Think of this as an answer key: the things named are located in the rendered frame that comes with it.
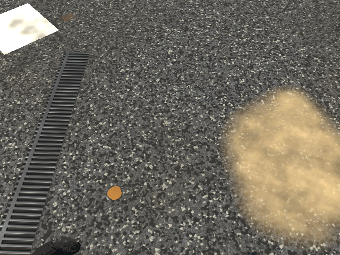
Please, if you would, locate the left robot hand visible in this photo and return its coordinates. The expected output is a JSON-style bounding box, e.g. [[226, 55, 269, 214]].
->
[[31, 241, 81, 255]]

